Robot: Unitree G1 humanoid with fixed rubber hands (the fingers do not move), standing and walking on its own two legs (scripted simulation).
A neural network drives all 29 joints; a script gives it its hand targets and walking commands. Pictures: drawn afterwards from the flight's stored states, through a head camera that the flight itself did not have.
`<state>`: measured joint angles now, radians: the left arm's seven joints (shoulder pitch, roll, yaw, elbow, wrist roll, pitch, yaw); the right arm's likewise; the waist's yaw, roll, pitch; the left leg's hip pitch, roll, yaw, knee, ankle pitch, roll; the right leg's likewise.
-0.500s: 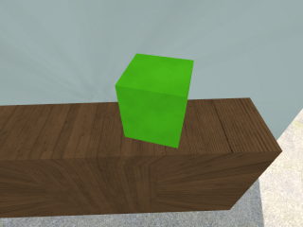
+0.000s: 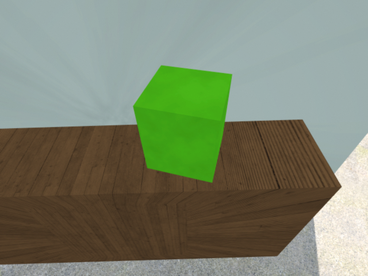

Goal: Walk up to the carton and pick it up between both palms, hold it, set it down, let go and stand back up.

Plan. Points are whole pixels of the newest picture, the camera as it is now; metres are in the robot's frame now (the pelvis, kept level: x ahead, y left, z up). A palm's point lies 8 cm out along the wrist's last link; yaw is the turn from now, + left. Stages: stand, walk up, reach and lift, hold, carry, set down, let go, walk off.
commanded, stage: stand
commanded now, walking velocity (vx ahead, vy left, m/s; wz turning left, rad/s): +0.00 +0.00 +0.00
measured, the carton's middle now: (186, 124) +0.54 +0.01 +0.02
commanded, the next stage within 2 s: none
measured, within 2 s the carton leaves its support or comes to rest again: neither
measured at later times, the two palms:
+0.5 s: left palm out of the picture +0.03 +0.25 -0.11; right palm out of the picture +0.03 -0.26 -0.13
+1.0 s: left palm out of the picture +0.02 +0.24 -0.12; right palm out of the picture +0.01 -0.25 -0.14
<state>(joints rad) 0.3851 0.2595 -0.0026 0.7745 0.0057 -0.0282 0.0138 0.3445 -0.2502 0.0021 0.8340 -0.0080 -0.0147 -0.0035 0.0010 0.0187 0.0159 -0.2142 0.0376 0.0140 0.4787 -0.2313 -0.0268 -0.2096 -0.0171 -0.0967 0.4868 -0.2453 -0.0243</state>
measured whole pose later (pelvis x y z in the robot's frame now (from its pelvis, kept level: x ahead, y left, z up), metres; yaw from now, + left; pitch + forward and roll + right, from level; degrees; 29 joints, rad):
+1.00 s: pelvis +0.01 -0.01 +0.00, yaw +0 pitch -1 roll +0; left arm 0.36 0.22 0.00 0.90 0.00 -0.02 0.03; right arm 0.34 -0.21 0.01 0.97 -0.01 -0.01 -0.03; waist 0.00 0.02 0.04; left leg -0.19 0.06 0.00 0.44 -0.22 -0.05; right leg -0.18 0.01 -0.11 0.43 -0.23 -0.04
